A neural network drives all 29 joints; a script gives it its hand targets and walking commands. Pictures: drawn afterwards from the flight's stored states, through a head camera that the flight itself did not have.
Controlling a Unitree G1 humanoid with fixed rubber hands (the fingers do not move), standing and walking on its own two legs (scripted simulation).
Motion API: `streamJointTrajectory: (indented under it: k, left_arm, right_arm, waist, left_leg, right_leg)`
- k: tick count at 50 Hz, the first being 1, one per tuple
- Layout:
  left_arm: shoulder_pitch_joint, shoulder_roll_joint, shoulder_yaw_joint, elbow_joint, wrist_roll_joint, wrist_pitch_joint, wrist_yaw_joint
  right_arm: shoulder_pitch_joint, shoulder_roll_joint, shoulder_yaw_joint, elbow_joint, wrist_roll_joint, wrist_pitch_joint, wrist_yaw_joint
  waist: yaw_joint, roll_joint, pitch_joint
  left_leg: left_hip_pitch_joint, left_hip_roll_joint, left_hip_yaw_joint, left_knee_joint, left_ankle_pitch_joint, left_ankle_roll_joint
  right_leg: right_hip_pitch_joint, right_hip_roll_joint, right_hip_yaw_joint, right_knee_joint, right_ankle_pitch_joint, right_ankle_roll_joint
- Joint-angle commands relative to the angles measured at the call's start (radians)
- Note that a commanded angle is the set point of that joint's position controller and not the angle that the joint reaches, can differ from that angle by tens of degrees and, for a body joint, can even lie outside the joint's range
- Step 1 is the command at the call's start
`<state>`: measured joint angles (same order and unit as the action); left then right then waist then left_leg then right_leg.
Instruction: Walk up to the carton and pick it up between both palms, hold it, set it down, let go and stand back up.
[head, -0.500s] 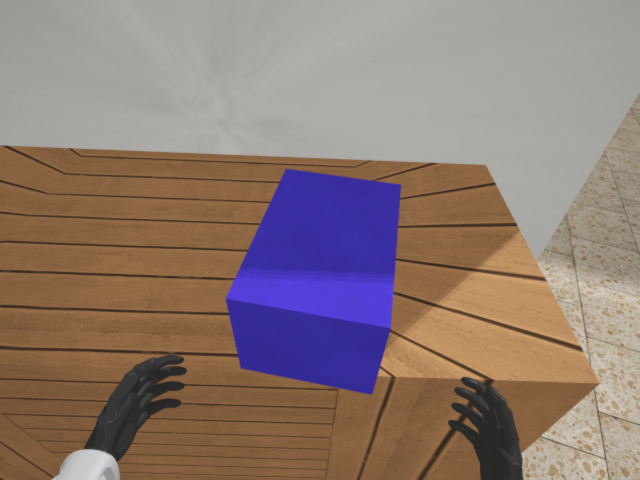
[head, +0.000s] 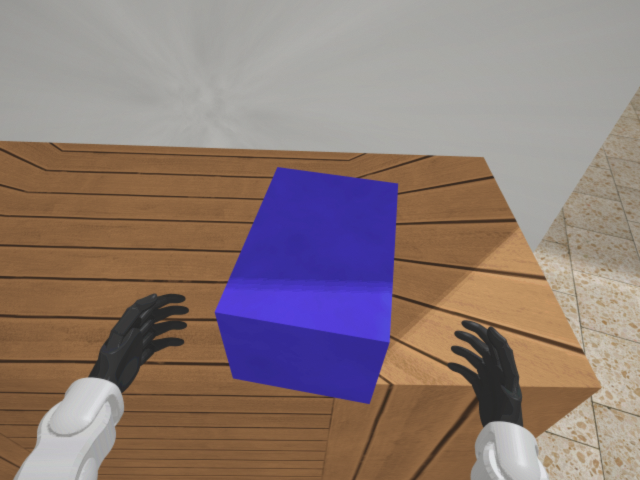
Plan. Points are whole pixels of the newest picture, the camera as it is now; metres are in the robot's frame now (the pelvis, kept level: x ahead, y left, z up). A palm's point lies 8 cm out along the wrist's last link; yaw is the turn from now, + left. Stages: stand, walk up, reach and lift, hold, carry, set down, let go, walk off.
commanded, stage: reach and lift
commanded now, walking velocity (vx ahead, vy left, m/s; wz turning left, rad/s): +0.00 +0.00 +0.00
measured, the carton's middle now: (319, 276) +0.42 +0.03 +0.00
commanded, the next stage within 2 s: none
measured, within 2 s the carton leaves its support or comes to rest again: neither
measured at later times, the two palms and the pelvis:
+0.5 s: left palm (143, 282) +0.32 +0.24 +0.10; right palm (499, 332) +0.28 -0.17 +0.09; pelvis -0.03 +0.01 +0.00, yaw -1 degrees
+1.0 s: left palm (168, 220) +0.40 +0.22 +0.13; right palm (487, 266) +0.35 -0.17 +0.12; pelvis -0.03 +0.00 +0.00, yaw +1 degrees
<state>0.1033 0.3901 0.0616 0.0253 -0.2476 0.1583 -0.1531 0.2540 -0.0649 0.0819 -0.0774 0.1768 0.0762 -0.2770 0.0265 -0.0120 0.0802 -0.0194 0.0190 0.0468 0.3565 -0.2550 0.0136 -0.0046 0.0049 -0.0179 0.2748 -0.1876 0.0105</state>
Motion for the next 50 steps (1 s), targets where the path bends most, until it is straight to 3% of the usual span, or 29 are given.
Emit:
streamJointTrajectory:
  k: [1, 3, 4, 5, 9, 24, 43, 44, 47, 50]
  left_arm:
    - [-0.195, 0.117, 0.074, -0.142, 0.002, 0.019, 0.002]
    - [-0.234, 0.114, 0.081, -0.13, 0.007, 0.042, 0.003]
    - [-0.234, 0.097, 0.106, -0.129, 0.03, 0.044, 0.011]
    - [-0.265, 0.096, 0.098, -0.12, 0.031, 0.056, 0.012]
    - [-0.378, 0.088, 0.091, -0.098, 0.025, 0.1, 0.013]
    - [-0.805, 0.108, 0.087, 0.171, 0.035, 0.165, 0.036]
    - [-1.209, 0.151, 0.06, 0.512, 0.063, 0.123, 0.045]
    - [-1.23, 0.16, 0.046, 0.604, 0.063, 0.127, 0.037]
    - [-1.268, 0.168, 0.04, 0.642, 0.059, 0.113, 0.034]
    - [-1.316, 0.164, 0.026, 0.65, 0.056, 0.091, 0.043]
  right_arm:
    - [-0.135, -0.051, -0.021, -0.179, 0.011, -0.001, 0.002]
    - [-0.167, -0.06, -0.027, -0.17, 0.017, 0.019, 0.003]
    - [-0.15, -0.051, -0.019, -0.165, 0.036, 0.023, 0.011]
    - [-0.186, -0.071, -0.041, -0.161, 0.043, 0.031, 0.013]
    - [-0.279, -0.085, -0.064, -0.143, 0.05, 0.071, 0.009]
    - [-0.726, -0.101, -0.127, 0.105, 0.058, 0.165, 0.012]
    - [-1.144, -0.104, -0.157, 0.434, 0.049, 0.154, -0.004]
    - [-1.175, -0.123, -0.161, 0.482, 0.048, 0.163, -0.007]
    - [-1.212, -0.114, -0.142, 0.51, 0.064, 0.167, -0.011]
    - [-1.245, -0.121, -0.144, 0.544, 0.079, 0.148, -0.01]
  waist:
    - [-0.004, 0.055, -0.163]
    - [-0.007, 0.055, -0.167]
    - [0.024, 0.097, -0.168]
    - [0.004, 0.091, -0.175]
    - [-0.02, 0.076, -0.177]
    - [-0.044, 0.071, -0.288]
    - [-0.102, 0.079, -0.433]
    - [-0.126, 0.06, -0.399]
    - [-0.112, 0.057, -0.413]
    - [-0.115, 0.095, -0.469]
  left_leg:
    - [0.015, 0.015, -0.023, -0.015, 0.4, -0.038]
    - [0.017, 0.015, -0.019, -0.019, 0.392, -0.038]
    - [0.009, 0.012, -0.013, -0.007, 0.438, -0.057]
    - [0.015, 0.011, -0.013, -0.002, 0.45, -0.061]
    - [-0.001, 0.012, -0.011, -0.011, 0.399, -0.055]
    - [-0.092, 0.009, -0.002, -0.038, 0.239, -0.026]
    - [-0.087, -0.016, 0.003, 0.006, 0.311, -0.032]
    - [-0.096, -0.014, -0.007, -0.003, 0.259, -0.023]
    - [-0.109, -0.014, -0.004, -0.009, 0.231, -0.011]
    - [-0.074, -0.012, -0.008, 0.015, 0.299, -0.03]
  right_leg:
    - [0.041, -0.022, 0.046, 0.002, 0.321, -0.029]
    - [0.043, -0.019, 0.046, -0.001, 0.308, -0.029]
    - [0.059, -0.012, 0.045, -0.004, 0.305, -0.042]
    - [0.053, -0.008, 0.044, -0.007, 0.298, -0.044]
    - [0.045, -0.009, 0.047, -0.007, 0.28, -0.041]
    - [0.049, 0.002, 0.032, 0.022, 0.174, -0.036]
    - [0.07, 0.021, -0.006, 0.051, 0.307, -0.011]
    - [0.042, 0.025, -0.007, 0.044, 0.264, -0.012]
    - [0.04, 0.025, -0.008, 0.047, 0.249, -0.013]
    - [0.016, 0.031, -0.019, 0.052, 0.276, -0.019]
